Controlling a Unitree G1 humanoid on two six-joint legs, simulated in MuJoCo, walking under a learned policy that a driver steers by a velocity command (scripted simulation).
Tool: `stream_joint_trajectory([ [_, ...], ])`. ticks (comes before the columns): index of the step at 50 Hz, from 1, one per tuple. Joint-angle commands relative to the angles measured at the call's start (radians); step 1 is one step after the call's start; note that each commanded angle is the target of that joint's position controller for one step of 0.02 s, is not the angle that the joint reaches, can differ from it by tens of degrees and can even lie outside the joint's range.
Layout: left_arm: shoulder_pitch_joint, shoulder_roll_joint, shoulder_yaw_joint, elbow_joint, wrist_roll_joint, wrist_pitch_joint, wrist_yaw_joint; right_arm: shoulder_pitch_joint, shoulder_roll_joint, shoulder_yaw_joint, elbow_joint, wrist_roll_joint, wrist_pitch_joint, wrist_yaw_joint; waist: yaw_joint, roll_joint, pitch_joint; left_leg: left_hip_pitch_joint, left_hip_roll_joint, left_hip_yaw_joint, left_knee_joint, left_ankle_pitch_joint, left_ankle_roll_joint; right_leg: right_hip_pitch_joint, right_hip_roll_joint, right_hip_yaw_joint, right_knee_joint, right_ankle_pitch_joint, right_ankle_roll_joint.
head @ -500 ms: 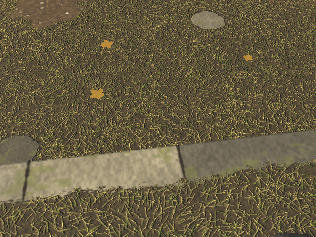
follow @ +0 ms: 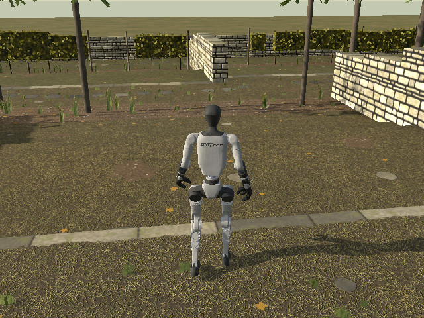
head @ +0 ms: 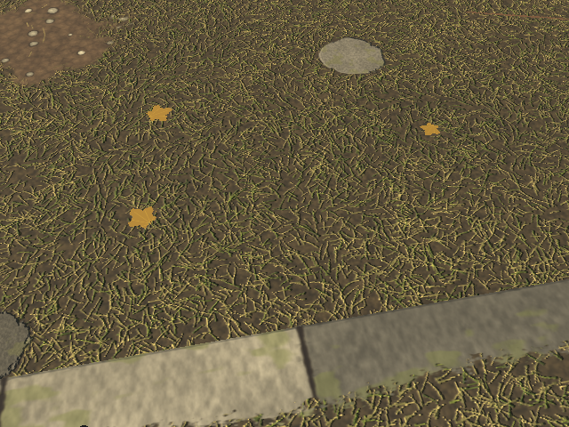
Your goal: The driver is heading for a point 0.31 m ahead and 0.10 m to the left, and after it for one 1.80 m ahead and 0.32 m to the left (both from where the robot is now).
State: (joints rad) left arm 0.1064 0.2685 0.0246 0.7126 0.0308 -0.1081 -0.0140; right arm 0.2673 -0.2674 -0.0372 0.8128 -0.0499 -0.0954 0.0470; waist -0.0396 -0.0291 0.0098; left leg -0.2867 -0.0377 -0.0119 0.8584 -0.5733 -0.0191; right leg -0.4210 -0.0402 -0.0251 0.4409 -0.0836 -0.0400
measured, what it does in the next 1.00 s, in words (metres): steps on the spot, turning left: left foot, then right foot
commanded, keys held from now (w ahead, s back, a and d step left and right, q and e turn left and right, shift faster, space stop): q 0.54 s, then no key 0.36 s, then w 0.10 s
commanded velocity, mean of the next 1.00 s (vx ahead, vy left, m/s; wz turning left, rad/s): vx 0.04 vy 0.00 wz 0.36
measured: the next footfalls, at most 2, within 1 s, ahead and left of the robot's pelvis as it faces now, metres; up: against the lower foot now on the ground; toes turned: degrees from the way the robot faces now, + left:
left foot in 0.28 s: +0.05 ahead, +0.14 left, +0.00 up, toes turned +12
right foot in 0.82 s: +0.13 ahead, -0.08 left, +0.00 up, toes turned +20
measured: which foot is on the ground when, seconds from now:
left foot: up 0.00-0.26, down 0.28-0.96, up 0.98-1.00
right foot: down 0.00-0.30, up 0.32-0.80, down 0.82-1.00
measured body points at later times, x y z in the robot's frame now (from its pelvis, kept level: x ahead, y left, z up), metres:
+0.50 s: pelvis +0.03 +0.05 +0.02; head +0.05 +0.07 +0.46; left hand +0.13 +0.37 -0.07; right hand +0.20 -0.20 -0.08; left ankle +0.01 +0.13 -0.74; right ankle +0.07 -0.10 -0.67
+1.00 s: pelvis +0.06 +0.01 +0.00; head +0.08 +0.02 +0.45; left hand +0.10 +0.29 -0.10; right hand +0.29 -0.20 -0.10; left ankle +0.01 +0.13 -0.73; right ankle +0.09 -0.09 -0.74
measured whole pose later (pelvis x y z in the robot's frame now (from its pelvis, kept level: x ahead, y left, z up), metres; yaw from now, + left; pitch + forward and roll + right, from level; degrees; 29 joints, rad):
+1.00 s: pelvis +0.06 +0.01 +0.00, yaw +23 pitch +1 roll +0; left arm 0.18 0.26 0.01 0.75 0.01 -0.09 -0.06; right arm 0.23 -0.30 -0.03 0.74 -0.03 -0.04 0.03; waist 0.00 0.00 0.01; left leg -0.30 -0.02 -0.09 0.58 -0.37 -0.01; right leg -0.22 0.00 -0.06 0.48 -0.29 -0.05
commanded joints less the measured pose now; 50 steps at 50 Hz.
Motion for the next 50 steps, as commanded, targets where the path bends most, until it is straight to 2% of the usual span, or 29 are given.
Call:
stream_joint_trajectory([
  [1,0.093,0.131,0.055,-0.032,-0.024,-0.004,0.047,0.083,-0.096,-0.025,-0.050,-0.019,0.004,-0.037,0.025,-0.092,-0.127,-0.214,0.102,-0.040,0.220,-0.065,-0.019,0.285,-0.306,0.259,-0.221,0.195,-0.238],
  [2,0.035,0.100,0.047,-0.059,-0.029,-0.007,0.055,0.085,-0.072,-0.017,-0.047,-0.023,0.007,-0.037,0.006,-0.091,-0.094,-0.160,0.104,-0.015,0.214,-0.007,-0.030,0.197,-0.279,0.199,-0.259,0.165,-0.226],
  [3,-0.001,0.118,0.054,-0.079,-0.019,-0.007,0.063,0.103,-0.061,-0.014,-0.042,-0.027,0.013,-0.029,-0.016,-0.079,-0.107,-0.085,0.096,0.023,0.193,0.056,-0.030,0.141,-0.245,0.132,-0.280,0.159,-0.212],
  [5,-0.038,0.167,0.082,-0.108,-0.003,-0.012,0.072,0.112,-0.064,-0.014,-0.037,-0.007,0.024,0.004,-0.018,-0.063,-0.106,-0.025,0.081,0.082,0.088,0.148,-0.029,0.117,-0.200,0.027,-0.295,0.133,-0.188],
  [7,0.002,0.190,0.103,-0.106,0.006,-0.012,0.076,0.065,-0.070,-0.011,-0.061,0.000,0.026,0.025,0.017,-0.065,-0.104,-0.057,0.104,0.066,-0.002,0.195,-0.018,0.192,-0.236,0.035,-0.273,0.114,-0.194],
  [9,0.026,0.187,0.114,-0.106,0.018,-0.012,0.072,0.035,-0.073,-0.005,-0.079,0.005,0.026,0.029,0.038,-0.063,-0.092,-0.092,0.136,0.033,-0.084,0.220,0.008,0.253,-0.299,0.078,-0.259,0.079,-0.206],
  [13,-0.042,0.163,0.110,-0.112,0.022,-0.011,0.060,0.058,-0.110,-0.027,-0.089,0.029,0.010,0.033,0.004,-0.059,-0.087,0.034,0.088,0.065,-0.303,0.417,0.092,0.223,-0.302,0.046,-0.193,-0.095,-0.161],
  [14,-0.042,0.146,0.101,-0.100,0.026,-0.009,0.059,0.061,-0.126,-0.040,-0.100,0.038,-0.001,0.035,0.000,-0.054,-0.091,0.094,0.062,0.070,-0.356,0.473,0.127,0.196,-0.282,0.025,-0.155,-0.146,-0.124],
  [15,-0.012,0.110,0.088,-0.085,0.024,-0.004,0.056,0.071,-0.145,-0.052,-0.112,0.038,-0.012,0.033,-0.004,0.006,-0.094,0.144,0.078,0.029,-0.448,0.597,0.186,0.175,-0.235,-0.018,-0.073,-0.204,-0.071],
  [16,0.053,0.037,0.070,-0.136,0.014,0.002,0.062,0.061,-0.278,-0.084,-0.147,0.046,-0.026,0.010,0.058,0.255,-0.146,0.229,0.326,-0.311,-0.556,0.986,0.415,0.082,-0.052,-0.179,0.179,-0.374,0.049],
  [17,0.021,0.097,0.078,-0.140,0.017,-0.010,0.061,0.063,-0.339,-0.108,-0.169,0.018,-0.047,0.004,0.016,0.194,-0.052,0.234,0.416,-0.498,-0.637,0.868,0.502,-0.109,0.059,-0.054,0.292,-0.519,0.095],
  [18,-0.012,0.134,0.087,-0.117,0.010,0.008,0.053,0.051,-0.304,-0.110,-0.142,-0.008,-0.061,-0.011,0.000,0.148,-0.023,0.216,0.366,-0.421,-0.658,0.654,0.405,-0.153,0.019,0.051,0.379,-0.460,0.095],
  [19,-0.008,0.173,0.104,-0.104,0.013,0.022,0.062,0.024,-0.256,-0.101,-0.137,0.010,-0.060,-0.016,0.016,0.148,-0.024,0.229,0.321,-0.361,-0.650,0.601,0.348,-0.172,0.007,0.060,0.453,-0.422,0.100],
  [21,0.001,0.151,0.098,-0.094,0.040,0.034,0.071,-0.008,-0.183,-0.073,-0.142,0.042,-0.043,-0.019,0.046,0.149,-0.047,0.208,0.296,-0.314,-0.635,0.689,0.310,-0.145,-0.003,0.089,0.551,-0.396,0.106],
  [24,0.054,0.130,0.088,-0.063,0.015,0.034,0.067,-0.032,-0.182,-0.071,-0.176,0.021,-0.028,-0.014,0.063,0.125,-0.063,0.193,0.260,-0.272,-0.633,0.740,0.316,-0.096,0.010,0.071,0.526,-0.265,0.122],
  [26,0.058,0.124,0.081,-0.048,0.010,0.045,0.059,-0.007,-0.197,-0.075,-0.181,0.018,-0.029,-0.007,0.050,0.125,-0.065,0.216,0.252,-0.281,-0.617,0.754,0.321,-0.088,0.012,0.063,0.459,-0.243,0.142],
  [31,0.066,0.127,0.060,-0.010,0.011,0.066,0.044,0.018,-0.205,-0.082,-0.199,0.033,-0.029,0.007,-0.003,0.126,-0.066,0.253,0.284,-0.346,-0.571,0.722,0.333,-0.074,-0.016,0.053,0.333,-0.292,0.146],
  [34,0.061,0.132,0.048,0.000,0.013,0.055,0.036,0.017,-0.203,-0.077,-0.199,0.038,-0.022,0.002,-0.028,0.125,-0.074,0.244,0.286,-0.375,-0.548,0.698,0.331,-0.052,-0.017,0.034,0.278,-0.318,0.132],
  [37,0.073,0.135,0.037,0.009,0.005,0.038,0.023,-0.028,-0.206,-0.068,-0.198,0.039,-0.010,0.001,-0.018,0.118,-0.083,0.195,0.265,-0.375,-0.518,0.694,0.311,0.024,0.001,0.006,0.180,-0.273,0.114],
  [40,0.074,0.124,0.025,0.008,-0.035,0.023,-0.004,-0.084,-0.179,-0.041,-0.174,0.043,0.015,0.026,0.035,0.095,-0.082,0.075,0.206,-0.358,-0.477,0.680,0.256,0.227,0.023,-0.021,-0.087,0.047,0.058],
  [41,0.077,0.134,0.025,-0.014,-0.039,0.017,-0.008,-0.074,-0.157,-0.029,-0.161,0.039,0.023,0.029,0.048,0.099,-0.118,0.044,0.170,-0.349,-0.457,0.628,0.206,0.308,-0.019,0.007,-0.090,0.147,0.009],
  [42,0.087,0.205,0.031,-0.045,-0.041,0.004,-0.004,0.004,-0.108,-0.014,-0.169,0.042,0.031,0.027,0.017,-0.031,-0.203,0.001,0.061,-0.239,-0.366,0.397,0.087,0.419,-0.196,0.177,-0.087,0.444,-0.168],
  [43,0.018,0.199,0.024,-0.061,-0.036,-0.005,-0.023,0.042,-0.087,-0.010,-0.159,0.032,0.028,0.024,-0.023,-0.081,-0.153,-0.073,0.001,-0.149,-0.348,0.205,-0.022,0.396,-0.304,0.312,-0.112,0.431,-0.280],
  [44,-0.004,0.166,0.024,-0.049,-0.041,0.003,-0.042,0.009,-0.135,-0.026,-0.141,0.027,0.036,0.009,-0.020,-0.003,-0.105,-0.017,0.043,-0.114,-0.353,0.208,-0.051,0.304,-0.262,0.250,-0.094,0.208,-0.223],
  [46,-0.005,0.133,0.015,-0.037,-0.060,0.013,-0.086,-0.006,-0.147,-0.026,-0.116,0.050,0.056,-0.008,-0.005,-0.024,-0.034,0.042,0.038,-0.092,-0.429,0.329,-0.050,0.194,-0.114,0.154,-0.101,-0.128,-0.076],
  [47,0.035,0.160,0.028,-0.022,-0.049,0.017,-0.086,-0.024,-0.170,-0.033,-0.126,0.044,0.057,-0.016,0.016,-0.052,0.001,-0.007,0.017,-0.071,-0.407,0.260,-0.033,0.192,-0.112,0.174,-0.137,-0.330,-0.080],
  [48,0.113,0.240,0.064,-0.005,-0.021,0.016,-0.066,-0.064,-0.202,-0.044,-0.147,0.022,0.053,-0.027,0.070,-0.077,0.029,-0.129,-0.024,-0.027,-0.322,0.130,-0.005,0.260,-0.154,0.228,-0.191,-0.543,-0.143],
  [49,0.187,0.260,0.077,0.010,-0.001,0.007,-0.035,-0.117,-0.188,-0.043,-0.163,0.002,0.042,-0.035,0.124,-0.110,0.059,-0.264,-0.021,-0.011,-0.240,0.094,0.017,0.350,-0.254,0.357,-0.245,-0.664,-0.216],
  [50,0.264,0.217,0.067,0.023,0.015,-0.006,-0.003,-0.170,-0.142,-0.028,-0.178,-0.016,0.028,-0.046,0.177,-0.146,0.079,-0.393,0.037,-0.054,-0.101,0.070,0.031,0.426,-0.361,0.486,-0.303,-0.673,-0.271],
])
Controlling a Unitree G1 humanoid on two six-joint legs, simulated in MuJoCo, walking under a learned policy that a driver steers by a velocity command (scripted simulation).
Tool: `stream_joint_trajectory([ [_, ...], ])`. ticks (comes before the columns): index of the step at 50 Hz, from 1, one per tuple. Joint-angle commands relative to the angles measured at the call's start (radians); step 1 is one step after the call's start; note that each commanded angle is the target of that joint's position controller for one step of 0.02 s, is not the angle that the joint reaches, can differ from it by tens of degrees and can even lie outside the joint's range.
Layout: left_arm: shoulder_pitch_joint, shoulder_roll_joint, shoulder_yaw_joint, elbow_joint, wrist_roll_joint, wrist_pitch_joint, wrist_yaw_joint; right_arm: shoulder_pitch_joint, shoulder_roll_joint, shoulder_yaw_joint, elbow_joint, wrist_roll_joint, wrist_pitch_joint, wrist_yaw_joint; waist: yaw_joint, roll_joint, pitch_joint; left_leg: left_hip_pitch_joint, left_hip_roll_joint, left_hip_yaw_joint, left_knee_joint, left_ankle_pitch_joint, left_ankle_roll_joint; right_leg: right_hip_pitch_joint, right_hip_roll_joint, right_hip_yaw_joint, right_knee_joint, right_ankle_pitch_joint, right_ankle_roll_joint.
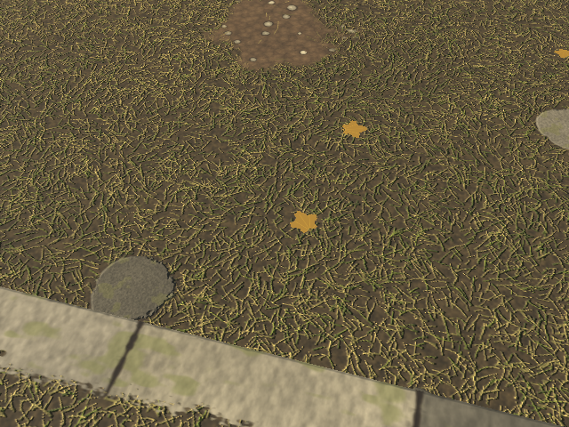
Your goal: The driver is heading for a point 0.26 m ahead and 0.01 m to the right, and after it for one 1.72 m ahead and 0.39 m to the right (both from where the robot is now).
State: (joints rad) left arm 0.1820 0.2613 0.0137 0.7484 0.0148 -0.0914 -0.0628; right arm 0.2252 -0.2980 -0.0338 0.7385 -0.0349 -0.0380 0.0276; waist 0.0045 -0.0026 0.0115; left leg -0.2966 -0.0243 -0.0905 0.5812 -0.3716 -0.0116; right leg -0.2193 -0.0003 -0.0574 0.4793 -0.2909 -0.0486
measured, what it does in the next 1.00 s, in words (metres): walks ahead, turning right: left foot, then right foot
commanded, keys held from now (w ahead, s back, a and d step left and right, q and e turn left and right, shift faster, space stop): w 0.08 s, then no key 0.08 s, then e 0.68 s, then no key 0.16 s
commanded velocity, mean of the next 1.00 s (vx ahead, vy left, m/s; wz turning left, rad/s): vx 0.08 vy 0.00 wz -0.32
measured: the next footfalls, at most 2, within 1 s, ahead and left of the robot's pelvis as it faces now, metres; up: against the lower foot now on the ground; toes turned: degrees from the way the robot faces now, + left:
left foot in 0.24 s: +0.15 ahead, +0.14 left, +0.00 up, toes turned +1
right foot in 0.72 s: +0.17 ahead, -0.13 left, +0.00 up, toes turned -19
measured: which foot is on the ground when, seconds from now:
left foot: up 0.00-0.22, down 0.24-0.74, up 0.76-1.00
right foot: down 0.00-0.26, up 0.28-0.70, down 0.72-1.00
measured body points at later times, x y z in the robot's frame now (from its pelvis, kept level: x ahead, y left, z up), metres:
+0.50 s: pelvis +0.10 +0.05 +0.02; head +0.13 +0.05 +0.46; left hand +0.27 +0.30 -0.09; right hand +0.21 -0.24 -0.07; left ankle +0.11 +0.14 -0.74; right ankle +0.08 -0.08 -0.68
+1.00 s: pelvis +0.16 -0.04 +0.01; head +0.19 -0.06 +0.46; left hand +0.39 +0.17 -0.08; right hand +0.19 -0.36 -0.08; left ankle +0.21 +0.10 -0.67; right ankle +0.13 -0.11 -0.74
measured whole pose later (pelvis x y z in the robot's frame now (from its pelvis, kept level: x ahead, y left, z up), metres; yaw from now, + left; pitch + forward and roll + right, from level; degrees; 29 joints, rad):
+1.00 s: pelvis +0.16 -0.04 +0.01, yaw -22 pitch +2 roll +1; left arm 0.23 0.31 0.08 0.69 0.03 -0.10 -0.04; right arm 0.18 -0.32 -0.06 0.68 -0.05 -0.04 0.00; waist 0.00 0.00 0.04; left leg -0.47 0.05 0.00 0.93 -0.38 -0.07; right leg -0.18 0.07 0.05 0.28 -0.13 -0.08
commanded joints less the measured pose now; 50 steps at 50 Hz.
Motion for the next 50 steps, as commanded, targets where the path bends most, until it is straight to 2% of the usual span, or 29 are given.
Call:
stream_joint_trajectory([
  [1,0.202,0.149,0.052,-0.012,0.040,-0.036,0.070,-0.146,-0.069,-0.019,-0.105,-0.033,-0.042,-0.037,0.135,-0.173,0.081,-0.456,0.052,-0.026,0.318,-0.155,0.037,0.262,-0.433,0.560,-0.378,-0.430,-0.270],
  [3,0.103,0.059,0.020,-0.035,0.035,-0.047,0.085,-0.098,-0.049,-0.023,-0.086,-0.048,-0.057,-0.042,0.059,-0.131,0.056,-0.424,0.048,-0.009,0.419,-0.090,0.056,0.258,-0.341,0.421,-0.391,-0.295,-0.214],
  [4,0.067,0.056,0.019,-0.044,0.024,-0.045,0.088,-0.078,-0.048,-0.026,-0.076,-0.058,-0.053,-0.035,0.035,-0.105,0.059,-0.381,0.051,0.038,0.358,-0.045,0.057,0.237,-0.288,0.331,-0.409,-0.244,-0.187],
  [5,0.027,0.077,0.026,-0.059,0.014,-0.041,0.089,-0.068,-0.041,-0.026,-0.068,-0.058,-0.045,-0.020,0.022,-0.089,0.069,-0.292,0.046,0.103,0.279,-0.014,0.049,0.179,-0.229,0.229,-0.413,-0.145,-0.161],
  [7,0.009,0.132,0.043,-0.065,0.013,-0.027,0.079,-0.093,-0.014,-0.018,-0.075,-0.036,-0.035,0.018,0.020,-0.098,0.048,-0.112,0.043,0.161,0.153,0.033,0.030,0.091,-0.169,0.109,-0.370,0.088,-0.135],
  [10,-0.007,0.209,0.070,-0.041,0.014,-0.004,0.041,-0.064,-0.046,-0.021,-0.071,0.010,-0.056,0.046,-0.030,-0.057,0.018,0.041,0.026,0.152,-0.144,0.316,0.034,0.067,-0.199,0.145,-0.209,0.252,-0.150],
  [11,-0.022,0.204,0.071,-0.036,0.021,0.001,0.028,-0.048,-0.079,-0.028,-0.069,0.019,-0.072,0.042,-0.041,-0.065,0.000,0.137,0.011,0.143,-0.176,0.391,0.055,0.006,-0.194,0.168,-0.165,0.291,-0.145],
  [12,-0.002,0.164,0.062,-0.023,0.032,-0.002,0.023,-0.012,-0.133,-0.045,-0.078,0.021,-0.088,0.031,-0.057,-0.063,-0.044,0.234,0.036,0.122,-0.140,0.479,0.107,-0.045,-0.170,0.170,-0.114,0.316,-0.111],
  [13,0.091,0.061,0.036,-0.030,0.028,-0.006,0.021,0.073,-0.251,-0.074,-0.084,0.017,-0.102,0.010,-0.053,0.118,-0.199,0.424,0.245,-0.043,-0.117,0.944,0.290,-0.089,-0.050,0.062,0.119,0.169,-0.004],
  [14,0.143,0.006,0.014,-0.061,0.030,-0.027,0.026,0.186,-0.277,-0.081,-0.094,0.006,-0.095,-0.008,-0.074,0.276,-0.327,0.624,0.499,-0.373,-0.201,1.062,0.524,-0.286,0.070,0.031,0.341,-0.277,0.059],
  [15,0.018,0.092,0.047,-0.064,0.038,-0.031,0.030,0.231,-0.231,-0.084,-0.062,-0.029,-0.099,-0.035,-0.123,0.166,-0.147,0.489,0.483,-0.338,-0.263,0.899,0.462,-0.388,0.032,0.074,0.539,-0.427,0.058],
  [16,0.004,0.102,0.052,-0.059,0.043,-0.028,0.045,0.170,-0.208,-0.082,-0.066,-0.015,-0.099,-0.052,-0.090,0.150,-0.090,0.367,0.439,-0.205,-0.285,0.729,0.383,-0.378,-0.025,0.090,0.650,-0.401,0.043],
  [17,0.051,0.136,0.070,-0.032,0.047,-0.020,0.061,0.070,-0.130,-0.060,-0.101,0.005,-0.087,-0.063,-0.040,0.117,-0.071,0.269,0.408,-0.136,-0.337,0.612,0.342,-0.320,-0.059,0.089,0.666,-0.357,0.043],
  [18,0.055,0.116,0.066,-0.034,0.052,-0.012,0.068,0.009,-0.090,-0.044,-0.115,0.021,-0.077,-0.071,0.000,0.111,-0.043,0.189,0.379,-0.076,-0.387,0.558,0.311,-0.270,-0.077,0.094,0.636,-0.295,0.044],
  [20,0.063,0.063,0.052,-0.031,0.054,0.005,0.042,-0.061,-0.089,-0.043,-0.159,0.004,-0.065,-0.092,0.035,0.081,-0.042,0.146,0.315,0.035,-0.450,0.513,0.274,-0.207,-0.070,0.044,0.557,-0.144,0.057],
  [22,0.055,0.062,0.051,-0.026,0.032,0.023,0.002,-0.050,-0.121,-0.063,-0.175,-0.010,-0.062,-0.099,0.015,0.077,-0.052,0.194,0.283,0.112,-0.462,0.534,0.263,-0.195,-0.054,0.008,0.449,-0.052,0.073],
  [24,0.024,0.070,0.048,-0.042,0.029,0.035,-0.023,-0.005,-0.153,-0.084,-0.166,-0.022,-0.057,-0.093,-0.008,0.078,-0.041,0.262,0.316,0.128,-0.452,0.575,0.280,-0.228,-0.070,0.016,0.348,-0.026,0.073],
  [29,0.021,0.102,0.046,-0.055,0.032,0.057,-0.033,-0.007,-0.159,-0.104,-0.173,-0.037,-0.056,-0.073,-0.022,0.096,-0.034,0.352,0.394,0.146,-0.442,0.567,0.292,-0.237,-0.103,0.035,0.215,0.011,0.037],
  [34,-0.017,0.123,0.064,-0.073,0.012,0.042,-0.046,-0.046,-0.177,-0.109,-0.170,-0.029,-0.048,-0.088,-0.014,0.090,-0.024,0.351,0.367,0.227,-0.367,0.428,0.211,-0.140,-0.051,-0.006,0.029,0.119,-0.008],
  [36,-0.017,0.150,0.083,-0.081,-0.002,0.018,-0.044,-0.034,-0.161,-0.097,-0.146,-0.019,-0.036,-0.082,0.002,0.060,-0.054,0.289,0.312,0.260,-0.272,0.337,0.149,0.005,0.013,-0.023,-0.101,0.313,-0.068],
  [37,0.025,0.210,0.106,-0.082,0.000,0.006,-0.031,0.008,-0.111,-0.084,-0.146,-0.018,-0.031,-0.077,0.005,-0.033,-0.120,0.226,0.227,0.340,-0.139,0.241,0.066,0.151,-0.048,0.058,-0.114,0.614,-0.144],
  [38,0.143,0.334,0.136,-0.080,-0.007,0.001,-0.002,0.026,-0.016,-0.049,-0.219,-0.026,-0.038,-0.079,0.009,-0.226,-0.271,-0.032,0.068,0.383,0.124,-0.189,-0.053,0.460,-0.293,0.418,-0.110,0.994,-0.380],
  [39,0.248,0.313,0.135,-0.050,0.033,-0.023,0.015,-0.020,-0.026,-0.038,-0.216,-0.032,-0.056,-0.063,0.063,-0.101,-0.255,-0.222,0.032,0.153,0.241,-0.380,-0.053,0.547,-0.363,0.562,-0.123,0.878,-0.420],
  [40,0.251,0.285,0.142,-0.025,0.056,-0.050,0.030,-0.089,-0.047,-0.042,-0.210,-0.022,-0.062,-0.057,0.079,-0.092,-0.111,-0.331,0.066,0.065,0.351,-0.350,-0.043,0.456,-0.332,0.487,-0.133,0.804,-0.353],
  [41,0.199,0.243,0.135,-0.033,0.037,-0.050,0.033,-0.074,-0.119,-0.066,-0.180,-0.019,-0.063,-0.067,0.063,-0.105,-0.101,-0.339,0.084,0.057,0.457,-0.327,-0.043,0.398,-0.304,0.418,-0.145,0.805,-0.332],
  [42,0.145,0.199,0.117,-0.052,0.012,-0.041,0.033,-0.048,-0.157,-0.082,-0.166,-0.028,-0.060,-0.076,0.023,-0.112,-0.102,-0.299,0.094,0.041,0.493,-0.296,-0.040,0.315,-0.293,0.386,-0.161,0.807,-0.315],
  [43,0.089,0.184,0.108,-0.071,-0.006,-0.032,0.033,-0.047,-0.141,-0.074,-0.164,-0.028,-0.054,-0.078,-0.013,-0.109,-0.070,-0.232,0.108,0.038,0.501,-0.243,-0.036,0.184,-0.276,0.338,-0.199,0.775,-0.286],
  [46,-0.004,0.189,0.099,-0.130,0.009,-0.016,0.034,0.034,-0.110,-0.061,-0.117,-0.022,-0.024,-0.051,-0.068,-0.081,-0.079,-0.098,0.074,0.072,0.463,-0.033,-0.047,0.026,-0.223,0.257,-0.249,0.738,-0.252],
  [50,0.018,0.199,0.103,-0.153,0.014,-0.024,0.021,0.054,-0.093,-0.042,-0.064,-0.012,0.007,-0.015,-0.029,-0.071,-0.073,-0.098,0.095,0.079,0.298,0.052,-0.078,0.060,-0.209,0.251,-0.228,0.624,-0.235],
])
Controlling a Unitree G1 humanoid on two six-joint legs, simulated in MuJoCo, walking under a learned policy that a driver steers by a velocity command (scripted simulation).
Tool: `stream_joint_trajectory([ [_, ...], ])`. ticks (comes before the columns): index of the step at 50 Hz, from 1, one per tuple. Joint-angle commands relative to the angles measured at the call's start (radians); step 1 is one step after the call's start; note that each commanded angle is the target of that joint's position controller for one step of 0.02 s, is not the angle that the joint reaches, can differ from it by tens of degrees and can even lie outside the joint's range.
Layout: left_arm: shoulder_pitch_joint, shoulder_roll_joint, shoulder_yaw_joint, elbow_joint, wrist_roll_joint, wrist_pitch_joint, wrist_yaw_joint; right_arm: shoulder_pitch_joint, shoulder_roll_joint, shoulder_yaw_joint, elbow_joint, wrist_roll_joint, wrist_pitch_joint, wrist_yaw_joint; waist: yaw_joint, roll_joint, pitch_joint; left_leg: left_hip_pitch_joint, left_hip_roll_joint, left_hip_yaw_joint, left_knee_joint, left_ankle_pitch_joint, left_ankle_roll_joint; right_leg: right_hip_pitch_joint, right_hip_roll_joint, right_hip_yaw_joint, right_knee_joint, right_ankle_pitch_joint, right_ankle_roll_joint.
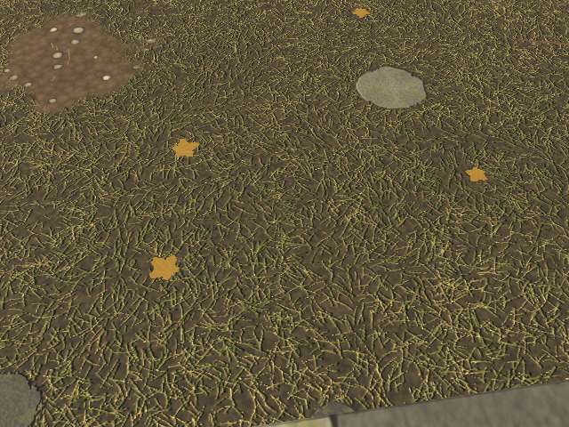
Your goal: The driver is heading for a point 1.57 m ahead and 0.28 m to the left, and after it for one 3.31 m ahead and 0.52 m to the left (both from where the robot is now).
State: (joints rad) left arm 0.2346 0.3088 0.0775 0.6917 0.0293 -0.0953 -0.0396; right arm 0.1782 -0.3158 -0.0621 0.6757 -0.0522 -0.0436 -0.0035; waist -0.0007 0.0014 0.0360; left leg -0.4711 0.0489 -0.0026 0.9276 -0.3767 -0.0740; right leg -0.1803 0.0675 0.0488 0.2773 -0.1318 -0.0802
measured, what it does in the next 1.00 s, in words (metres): walks ahead: left foot, then right foot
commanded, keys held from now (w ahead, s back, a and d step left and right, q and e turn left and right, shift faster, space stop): no key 0.60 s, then w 0.38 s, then w+q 0.02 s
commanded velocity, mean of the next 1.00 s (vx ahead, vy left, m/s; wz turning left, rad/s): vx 0.11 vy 0.00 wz -0.07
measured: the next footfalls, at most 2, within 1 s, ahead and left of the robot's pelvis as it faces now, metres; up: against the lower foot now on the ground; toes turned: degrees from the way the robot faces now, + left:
left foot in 0.18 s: +0.06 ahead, +0.16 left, +0.00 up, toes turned +1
right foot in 0.92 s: +0.14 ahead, -0.10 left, +0.00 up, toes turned -4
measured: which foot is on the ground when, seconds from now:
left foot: up 0.00-0.16, down 0.18-0.92, up 0.94-1.00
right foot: down 0.00-0.68, up 0.70-0.90, down 0.92-1.00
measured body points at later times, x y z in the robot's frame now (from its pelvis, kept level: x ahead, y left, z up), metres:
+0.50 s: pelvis +0.03 +0.04 -0.02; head +0.06 +0.04 +0.43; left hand +0.18 +0.31 -0.11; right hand +0.20 -0.22 -0.11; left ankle +0.02 +0.16 -0.75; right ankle +0.00 -0.08 -0.75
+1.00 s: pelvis +0.13 -0.01 -0.01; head +0.14 -0.02 +0.44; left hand +0.22 +0.25 -0.13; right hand +0.18 -0.27 -0.15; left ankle +0.04 +0.15 -0.69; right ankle +0.10 -0.09 -0.75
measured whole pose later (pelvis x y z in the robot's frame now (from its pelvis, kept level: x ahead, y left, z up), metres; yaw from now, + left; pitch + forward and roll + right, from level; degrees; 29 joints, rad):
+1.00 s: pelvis +0.13 -0.01 -0.01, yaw -3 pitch -1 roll +0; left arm 0.32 0.25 0.02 0.78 0.07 -0.14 -0.03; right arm 0.29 -0.28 -0.02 0.90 -0.07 -0.09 0.03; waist 0.01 0.03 0.04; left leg -0.27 0.02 -0.06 0.94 -0.45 0.10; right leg -0.17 0.04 -0.04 0.48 -0.31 -0.07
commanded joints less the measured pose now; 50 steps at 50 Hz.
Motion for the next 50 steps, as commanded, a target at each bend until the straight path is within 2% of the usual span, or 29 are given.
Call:
stream_joint_trajectory([
  [1,-0.026,0.147,0.038,-0.100,-0.005,-0.020,-0.008,0.091,-0.071,-0.007,0.005,0.005,0.015,0.018,-0.010,-0.070,-0.094,0.066,0.034,-0.016,-0.093,0.053,-0.019,0.044,-0.287,0.163,-0.009,0.425,-0.203],
  [5,-0.010,0.141,0.033,-0.101,-0.023,-0.009,-0.031,0.049,-0.071,0.012,0.019,0.012,0.000,0.020,0.039,-0.058,-0.092,0.063,0.048,0.009,-0.272,0.043,-0.015,0.085,-0.294,0.225,0.072,0.291,-0.196],
  [8,-0.056,0.115,0.011,-0.090,-0.034,0.008,-0.056,0.034,-0.075,0.023,0.029,0.049,-0.024,0.027,0.002,-0.024,-0.102,0.196,0.027,0.044,-0.501,0.318,0.024,0.024,-0.234,0.228,0.149,0.275,-0.145],
  [9,-0.057,0.089,-0.001,-0.085,-0.029,0.012,-0.061,0.025,-0.083,0.025,0.015,0.057,-0.032,0.028,-0.009,-0.028,-0.130,0.263,0.046,0.022,-0.509,0.423,0.059,-0.003,-0.197,0.227,0.171,0.262,-0.102],
  [10,0.016,0.052,-0.012,-0.088,-0.034,0.018,-0.058,-0.004,-0.135,0.025,-0.011,0.065,-0.045,0.031,0.033,0.056,-0.198,0.325,0.148,-0.072,-0.505,0.655,0.172,0.001,-0.106,0.161,0.202,0.118,-0.008],
  [11,0.103,0.053,-0.013,-0.060,-0.029,0.021,-0.052,-0.080,-0.132,0.035,-0.022,0.063,-0.052,0.047,0.094,0.078,-0.207,0.275,0.173,-0.098,-0.499,0.590,0.233,0.049,-0.051,0.078,0.179,0.023,0.060],
  [12,0.041,0.096,-0.005,-0.065,-0.030,0.031,-0.040,-0.081,-0.127,0.031,-0.008,0.056,-0.043,0.065,0.065,0.039,-0.157,0.192,0.116,-0.048,-0.489,0.416,0.180,0.084,-0.050,0.065,0.163,0.041,0.073],
  [13,-0.015,0.121,0.000,-0.075,-0.033,0.035,-0.034,-0.048,-0.127,0.026,0.007,0.053,-0.036,0.073,0.029,0.025,-0.124,0.180,0.082,-0.020,-0.488,0.337,0.130,0.055,-0.049,0.070,0.172,0.066,0.061],
  [14,-0.014,0.136,0.003,-0.072,-0.033,0.035,-0.032,-0.039,-0.124,0.026,0.009,0.057,-0.032,0.076,0.016,0.025,-0.117,0.215,0.070,-0.011,-0.476,0.321,0.115,0.013,-0.051,0.078,0.170,0.072,0.045],
  [19,-0.027,0.111,-0.005,-0.075,-0.038,0.030,-0.022,-0.054,-0.103,0.031,0.013,0.057,-0.039,0.080,-0.006,0.029,-0.103,0.289,0.076,-0.008,-0.442,0.356,0.126,-0.057,-0.054,0.093,0.154,0.096,0.041],
  [30,0.008,0.136,-0.006,-0.031,-0.036,0.037,-0.011,-0.130,-0.111,0.023,0.023,0.052,-0.040,0.084,-0.002,0.034,-0.103,0.374,0.057,-0.009,-0.414,0.417,0.113,-0.096,-0.058,0.074,0.148,0.100,0.070],
  [31,0.031,0.141,-0.005,-0.020,-0.034,0.041,-0.009,-0.113,-0.115,0.020,0.034,0.051,-0.037,0.081,-0.001,0.037,-0.097,0.374,0.058,-0.016,-0.439,0.310,0.119,-0.099,-0.057,0.073,0.132,0.012,0.066],
  [33,0.032,0.191,0.018,-0.023,0.000,0.045,0.013,-0.015,-0.200,-0.021,0.071,0.014,-0.031,0.052,-0.038,0.076,-0.024,0.379,0.088,-0.087,-0.533,-0.131,0.217,-0.206,-0.024,0.054,0.175,-0.374,0.017],
  [34,-0.004,0.161,0.011,-0.037,0.018,0.039,0.024,0.056,-0.198,-0.026,0.097,0.001,-0.038,0.035,-0.073,0.110,0.012,0.421,0.165,-0.220,-0.626,-0.308,0.292,-0.301,-0.025,0.052,0.252,-0.441,0.010],
  [35,-0.039,0.103,-0.006,-0.049,0.029,0.029,0.029,0.093,-0.172,-0.021,0.111,0.006,-0.051,0.014,-0.092,0.158,0.040,0.481,0.278,-0.371,-0.720,-0.381,0.369,-0.384,-0.028,0.012,0.354,-0.393,0.020],
  [36,-0.070,0.063,-0.020,-0.053,0.039,0.018,0.036,0.114,-0.124,-0.005,0.117,0.018,-0.060,-0.008,-0.111,0.179,0.062,0.514,0.359,-0.456,-0.779,-0.365,0.401,-0.446,-0.071,0.000,0.455,-0.384,0.027],
  [37,-0.095,0.047,-0.024,-0.055,0.047,0.011,0.044,0.136,-0.077,0.012,0.118,0.019,-0.069,-0.024,-0.124,0.179,0.053,0.517,0.379,-0.471,-0.816,-0.300,0.393,-0.465,-0.098,0.021,0.583,-0.432,0.027],
  [39,-0.063,0.044,-0.017,-0.046,0.059,0.004,0.042,0.063,-0.042,0.028,0.105,0.013,-0.076,-0.037,-0.052,0.136,0.053,0.460,0.293,-0.327,-0.847,-0.184,0.325,-0.395,-0.108,-0.013,0.618,-0.429,0.012],
  [40,-0.031,0.045,-0.015,-0.027,0.063,0.007,0.034,-0.010,-0.064,0.022,0.088,0.022,-0.074,-0.037,-0.011,0.109,0.060,0.389,0.228,-0.214,-0.849,-0.137,0.285,-0.278,-0.098,-0.058,0.509,-0.416,0.009],
  [41,-0.007,0.039,-0.015,-0.005,0.054,0.009,0.017,-0.060,-0.105,0.012,0.080,0.029,-0.066,-0.036,0.017,0.099,0.056,0.317,0.167,-0.117,-0.823,-0.100,0.257,-0.140,-0.071,-0.113,0.403,-0.364,0.011],
  [42,0.007,0.032,-0.016,0.015,0.034,0.003,-0.004,-0.074,-0.145,0.002,0.080,0.025,-0.050,-0.029,0.026,0.094,0.054,0.267,0.136,-0.071,-0.786,-0.088,0.253,-0.035,-0.044,-0.145,0.305,-0.242,0.018],
  [43,0.029,0.023,-0.022,0.035,0.014,-0.009,-0.022,-0.070,-0.170,-0.004,0.086,0.007,-0.031,-0.015,0.031,0.075,0.061,0.224,0.142,-0.068,-0.751,-0.097,0.267,0.050,-0.031,-0.141,0.204,-0.070,0.021],
  [44,0.067,0.028,-0.022,0.055,0.008,-0.019,-0.033,-0.052,-0.179,-0.007,0.098,-0.008,-0.017,0.001,0.041,0.066,0.059,0.182,0.157,-0.082,-0.706,-0.099,0.287,0.128,-0.023,-0.124,0.158,-0.028,0.018],
  [45,0.129,0.052,-0.017,0.067,0.010,-0.031,-0.033,-0.023,-0.149,0.000,0.116,-0.026,-0.019,0.014,0.067,0.047,0.027,0.128,0.153,-0.081,-0.611,-0.076,0.293,0.227,-0.036,-0.092,0.186,-0.046,0.003],
  [46,0.247,0.101,-0.001,0.094,0.033,-0.042,-0.020,0.017,-0.077,0.017,0.138,-0.042,-0.033,0.023,0.113,-0.024,-0.026,0.072,0.095,-0.041,-0.403,-0.048,0.260,0.331,-0.108,-0.004,0.184,-0.055,-0.037],
  [47,0.384,0.233,0.026,0.089,0.038,-0.054,0.008,0.021,0.029,0.046,0.085,-0.031,-0.058,0.041,0.147,-0.252,-0.128,-0.160,-0.089,0.041,-0.050,-0.135,0.160,0.532,-0.388,0.496,0.024,0.024,-0.302],
  [48,0.454,0.171,0.007,0.113,0.051,-0.052,0.015,-0.070,0.001,0.037,0.079,-0.018,-0.087,0.052,0.208,-0.179,0.001,-0.352,-0.092,-0.126,0.118,-0.182,0.174,0.490,-0.460,0.656,-0.100,-0.104,-0.337],
  [49,0.364,0.114,-0.007,0.126,0.043,-0.056,0.018,-0.080,-0.015,0.033,0.087,-0.007,-0.100,0.038,0.146,-0.137,0.084,-0.411,-0.034,-0.138,0.239,-0.102,0.192,0.417,-0.452,0.537,-0.104,-0.235,-0.277],
  [50,0.276,0.037,-0.031,0.108,0.040,-0.045,0.022,-0.044,-0.058,0.020,0.119,-0.020,-0.098,0.023,0.107,-0.088,0.071,-0.368,-0.010,-0.108,0.279,-0.040,0.204,0.359,-0.399,0.415,-0.117,-0.263,-0.230],
])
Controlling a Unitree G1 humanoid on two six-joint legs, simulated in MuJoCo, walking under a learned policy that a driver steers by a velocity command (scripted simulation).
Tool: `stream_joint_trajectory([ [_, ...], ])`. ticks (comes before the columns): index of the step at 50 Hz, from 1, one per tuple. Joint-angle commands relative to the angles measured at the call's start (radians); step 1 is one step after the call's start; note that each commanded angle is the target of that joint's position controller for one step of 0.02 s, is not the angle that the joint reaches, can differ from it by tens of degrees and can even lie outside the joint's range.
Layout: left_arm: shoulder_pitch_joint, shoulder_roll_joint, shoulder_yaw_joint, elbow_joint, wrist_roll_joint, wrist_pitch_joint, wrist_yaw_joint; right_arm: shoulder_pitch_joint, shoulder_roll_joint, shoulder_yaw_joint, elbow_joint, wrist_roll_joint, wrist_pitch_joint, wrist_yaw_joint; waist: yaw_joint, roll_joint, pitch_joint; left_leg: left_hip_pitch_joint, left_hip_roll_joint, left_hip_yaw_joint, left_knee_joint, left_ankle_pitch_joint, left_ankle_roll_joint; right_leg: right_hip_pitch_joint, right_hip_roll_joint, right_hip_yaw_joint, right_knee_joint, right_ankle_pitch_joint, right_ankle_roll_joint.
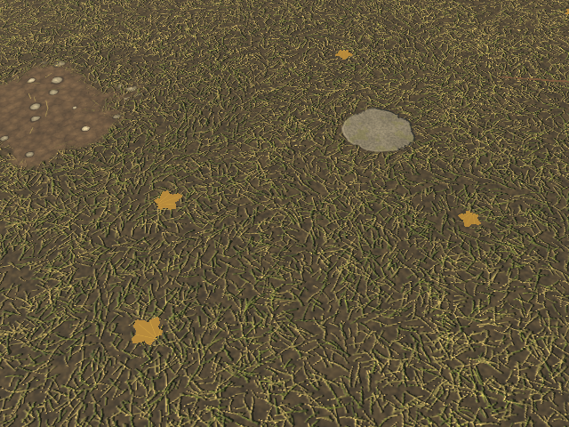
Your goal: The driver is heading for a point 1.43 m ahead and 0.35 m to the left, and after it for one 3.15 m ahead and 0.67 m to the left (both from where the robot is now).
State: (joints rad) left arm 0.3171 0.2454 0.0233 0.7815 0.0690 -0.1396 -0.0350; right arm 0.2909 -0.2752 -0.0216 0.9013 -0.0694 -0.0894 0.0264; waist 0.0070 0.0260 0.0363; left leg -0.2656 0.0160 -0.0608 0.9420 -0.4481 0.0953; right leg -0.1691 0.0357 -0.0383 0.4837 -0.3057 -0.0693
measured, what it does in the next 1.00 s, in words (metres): goes down, turning left: left foot, then right foot 0.15 m lower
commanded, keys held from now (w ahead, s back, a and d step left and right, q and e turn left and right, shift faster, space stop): w+q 0.70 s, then w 0.30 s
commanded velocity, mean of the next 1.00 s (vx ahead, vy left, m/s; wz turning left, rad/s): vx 0.48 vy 0.00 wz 0.39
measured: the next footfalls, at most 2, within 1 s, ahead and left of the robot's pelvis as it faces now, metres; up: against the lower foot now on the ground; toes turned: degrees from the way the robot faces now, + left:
left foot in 0.34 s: +0.26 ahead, +0.12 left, +0.00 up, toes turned +7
right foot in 0.72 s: +0.60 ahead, -0.06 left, -0.15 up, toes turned +21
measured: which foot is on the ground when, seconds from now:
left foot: up 0.00-0.32, down 0.34-0.70, up 0.72-1.00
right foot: down 0.00-0.36, up 0.38-0.70, down 0.72-1.00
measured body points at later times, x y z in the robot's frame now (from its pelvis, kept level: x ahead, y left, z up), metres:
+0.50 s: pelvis +0.26 +0.03 -0.04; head +0.27 +0.02 +0.41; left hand +0.35 +0.30 -0.15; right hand +0.28 -0.23 -0.19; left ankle +0.22 +0.11 -0.74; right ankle +0.27 -0.12 -0.65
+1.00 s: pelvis +0.55 +0.08 -0.15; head +0.55 +0.09 +0.30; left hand +0.40 +0.29 -0.30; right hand +0.82 -0.07 -0.23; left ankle +0.64 +0.28 -0.82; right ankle +0.56 -0.07 -0.89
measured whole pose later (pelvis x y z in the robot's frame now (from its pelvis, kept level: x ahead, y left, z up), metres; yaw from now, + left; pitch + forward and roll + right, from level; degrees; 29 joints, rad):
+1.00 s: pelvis +0.55 +0.08 -0.15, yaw +25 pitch +2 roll -3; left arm 0.46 0.23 0.03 1.01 -0.02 -0.08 0.03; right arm 0.13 -0.25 -0.03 0.72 0.02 -0.05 -0.01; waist 0.04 0.04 -0.03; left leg -0.76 0.08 -0.06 0.90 -0.03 -0.01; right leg -0.12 0.00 -0.07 0.36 -0.27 0.02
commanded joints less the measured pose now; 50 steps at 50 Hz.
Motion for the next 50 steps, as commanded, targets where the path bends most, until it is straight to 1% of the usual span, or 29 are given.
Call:
stream_joint_trajectory([
  [1,0.157,0.058,-0.002,0.016,-0.002,0.006,0.019,-0.117,-0.090,-0.023,-0.096,-0.016,-0.044,-0.010,0.056,-0.102,0.054,-0.518,0.040,-0.049,0.242,0.098,0.045,0.298,-0.341,0.405,-0.334,0.007,-0.211],
  [6,0.129,0.050,-0.021,0.030,0.017,0.013,0.046,-0.179,-0.003,-0.011,-0.106,0.013,-0.006,0.053,0.011,-0.084,0.060,-0.422,0.050,0.039,-0.031,0.395,-0.017,0.183,-0.242,0.078,-0.393,0.365,-0.130],
  [10,0.209,0.095,-0.018,0.093,0.029,0.025,0.004,-0.289,0.014,-0.002,-0.162,0.005,0.009,0.066,0.019,-0.113,0.055,-0.282,0.012,0.100,-0.182,0.456,-0.059,0.090,-0.253,-0.024,-0.367,0.638,-0.146],
  [11,0.195,0.106,-0.017,0.079,0.066,0.026,0.001,-0.197,0.003,-0.005,-0.146,-0.005,0.000,0.070,-0.018,-0.122,0.038,-0.254,0.022,0.060,-0.016,0.558,-0.047,0.079,-0.284,-0.026,-0.308,0.690,-0.151],
  [15,0.109,0.151,-0.006,0.058,0.053,0.024,0.012,-0.099,-0.098,-0.048,-0.145,0.008,-0.017,0.050,-0.087,-0.109,0.022,-0.087,-0.059,0.140,-0.009,0.335,0.002,0.055,-0.257,-0.126,-0.103,1.015,-0.075],
  [17,0.023,0.246,0.026,0.041,0.065,0.022,0.005,0.234,-0.154,-0.080,-0.057,0.031,-0.043,0.034,-0.214,-0.066,-0.016,0.239,-0.131,0.156,-0.058,0.309,0.027,-0.114,-0.237,-0.154,0.300,1.110,-0.017],
  [18,-0.022,0.257,0.027,0.032,0.066,0.017,-0.016,0.455,-0.166,-0.097,0.012,0.013,-0.054,0.010,-0.315,0.046,-0.064,0.463,-0.154,0.112,-0.184,0.352,0.106,-0.299,-0.139,-0.135,0.766,0.780,0.017],
  [19,0.118,0.032,-0.024,0.049,0.086,0.021,-0.061,0.467,-0.163,-0.071,0.025,-0.003,-0.049,0.000,-0.185,0.234,-0.244,0.726,0.059,-0.292,-0.270,0.617,0.360,-0.585,0.025,-0.077,1.223,-0.340,0.107],
  [20,-0.025,-0.016,-0.050,-0.037,0.030,0.013,-0.070,0.540,-0.191,-0.070,0.044,-0.017,-0.069,0.007,-0.253,0.071,-0.197,0.739,0.181,-0.585,-0.366,0.633,0.417,-0.810,0.053,0.185,1.268,-0.355,0.113],
  [21,-0.175,0.049,-0.034,-0.116,-0.008,0.013,-0.060,0.400,-0.128,-0.052,0.015,0.009,-0.104,0.017,-0.236,0.040,0.034,0.507,0.264,-0.728,-0.422,0.314,0.367,-0.970,-0.008,0.289,1.148,-0.294,0.143],
  [22,-0.200,0.105,-0.020,-0.119,-0.008,0.028,-0.030,0.236,-0.054,-0.025,-0.011,0.019,-0.107,0.029,-0.154,-0.056,0.073,0.268,0.252,-0.707,-0.430,0.171,0.351,-0.908,-0.050,0.288,1.078,-0.214,0.133],
  [24,-0.057,0.071,-0.032,-0.082,0.039,0.069,0.000,-0.050,0.031,0.036,-0.075,-0.022,-0.069,0.044,0.040,-0.065,0.091,-0.295,0.190,-0.593,-0.502,0.133,0.344,-0.615,-0.100,0.246,0.913,-0.176,0.085],
  [26,0.032,0.010,-0.059,-0.085,0.077,0.097,0.003,-0.143,-0.004,0.040,-0.115,-0.014,-0.066,0.018,0.105,-0.034,0.039,-0.632,0.014,-0.335,-0.449,-0.091,0.233,-0.272,-0.133,0.135,0.713,0.170,0.079],
  [27,0.033,0.027,-0.054,-0.075,0.078,0.084,-0.005,-0.103,0.009,0.048,-0.119,-0.003,-0.092,-0.007,0.071,-0.050,0.011,-0.624,-0.079,-0.219,-0.371,-0.051,0.174,-0.207,-0.153,0.143,0.568,0.557,0.097],
  [29,-0.058,0.005,-0.078,-0.108,0.021,0.088,-0.018,0.023,-0.059,0.026,-0.081,0.009,-0.106,-0.038,-0.002,-0.114,0.026,-0.689,-0.150,-0.087,-0.237,-0.195,0.093,-0.011,-0.125,0.048,0.206,0.739,0.137],
  [30,-0.134,0.001,-0.080,-0.137,0.012,0.104,-0.032,0.134,-0.118,0.017,-0.046,0.017,-0.095,-0.023,-0.033,-0.034,0.043,-0.703,-0.140,-0.125,-0.253,-0.242,0.107,0.081,-0.082,-0.019,0.194,0.627,0.169],
  [32,-0.199,0.039,-0.076,-0.167,0.014,0.118,-0.044,0.258,-0.125,0.018,-0.021,0.004,-0.081,0.019,-0.071,-0.030,0.095,-0.548,-0.071,-0.291,-0.173,-0.351,0.143,0.048,-0.079,0.033,0.050,0.617,0.143],
  [33,-0.284,0.101,-0.011,-0.191,-0.151,0.069,0.014,0.164,-0.097,-0.020,-0.026,0.155,-0.017,-0.057,-0.087,-0.009,0.052,-0.271,-0.058,-0.344,-0.106,-0.108,0.119,-0.122,-0.061,0.142,-0.181,0.613,0.115],
  [34,-0.259,0.118,-0.008,-0.159,-0.161,0.041,0.033,0.226,-0.082,-0.015,-0.009,0.153,0.025,-0.085,-0.110,-0.034,0.029,-0.088,-0.071,-0.325,0.055,-0.042,0.081,-0.131,-0.096,0.147,-0.338,0.730,0.103],
  [36,0.045,0.104,0.012,-0.068,-0.102,0.015,0.021,0.285,-0.026,-0.005,0.020,0.103,0.069,-0.080,-0.001,-0.028,-0.138,-0.228,-0.119,-0.192,0.461,-0.154,0.035,0.251,-0.184,0.124,-0.131,0.900,0.067],
  [37,0.280,0.131,0.029,0.011,-0.081,0.022,0.010,0.401,0.068,0.009,0.035,0.107,0.055,-0.059,0.045,-0.162,-0.307,-0.621,-0.162,-0.171,0.841,-0.475,-0.010,0.729,-0.332,0.208,0.236,1.095,-0.016],
  [38,0.353,0.206,0.060,0.054,-0.104,0.036,-0.004,0.426,0.058,0.023,-0.020,0.135,0.028,-0.053,0.060,-0.298,-0.399,-0.822,-0.104,-0.160,1.115,-0.397,-0.034,0.800,-0.471,0.453,0.198,0.764,-0.133],
  [39,0.363,0.298,0.099,0.102,-0.129,0.054,0.000,0.314,0.035,0.025,-0.097,0.168,0.003,-0.044,0.072,-0.396,-0.387,-1.009,-0.038,-0.086,1.190,-0.244,-0.049,0.764,-0.578,0.697,-0.021,0.049,-0.277],
  [40,0.300,0.145,0.066,0.104,-0.108,0.072,0.031,0.072,-0.011,0.005,-0.135,0.169,0.013,-0.067,0.101,-0.111,-0.188,-1.067,-0.008,-0.006,1.174,-0.098,-0.053,0.542,-0.517,0.682,-0.217,-0.330,-0.232],
  [41,0.206,0.126,0.046,0.102,-0.084,0.066,0.048,-0.034,-0.023,0.003,-0.179,0.164,0.021,-0.078,0.084,-0.119,-0.086,-1.023,0.022,-0.013,1.137,-0.021,-0.068,0.360,-0.529,0.696,-0.252,-0.309,-0.246],
  [42,0.099,0.033,0.012,0.098,-0.078,0.039,0.051,-0.106,-0.025,-0.008,-0.197,0.143,0.034,-0.080,0.034,-0.049,0.040,-0.984,0.055,-0.124,0.906,0.102,-0.057,0.173,-0.483,0.626,-0.276,-0.225,-0.191],
  [44,-0.063,-0.003,-0.007,0.106,-0.067,0.032,0.045,-0.075,0.010,-0.006,-0.211,0.110,0.043,-0.066,-0.084,-0.106,0.160,-0.697,0.078,-0.116,0.493,0.178,-0.069,-0.269,-0.302,0.273,-0.320,-0.060,-0.089],
  [46,-0.094,0.096,0.019,0.093,-0.052,0.025,0.060,-0.043,0.012,-0.015,-0.200,0.064,0.032,-0.049,-0.094,-0.146,0.047,-0.353,0.071,-0.011,0.133,0.444,-0.106,-0.399,-0.201,0.084,-0.332,0.180,-0.085],
  [50,-0.018,0.180,0.059,0.128,-0.118,0.035,0.074,-0.157,0.023,-0.007,-0.227,0.089,0.037,-0.016,-0.042,-0.103,-0.005,-0.272,0.073,-0.004,-0.230,0.477,-0.101,-0.136,-0.288,0.113,-0.346,0.177,-0.089],
])
Keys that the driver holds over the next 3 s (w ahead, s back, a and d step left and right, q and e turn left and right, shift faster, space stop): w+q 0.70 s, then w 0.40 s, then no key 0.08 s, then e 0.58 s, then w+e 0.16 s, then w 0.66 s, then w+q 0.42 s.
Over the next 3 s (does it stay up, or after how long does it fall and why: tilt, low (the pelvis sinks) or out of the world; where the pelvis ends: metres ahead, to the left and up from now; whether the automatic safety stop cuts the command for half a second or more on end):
stays up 1.28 0.25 -0.15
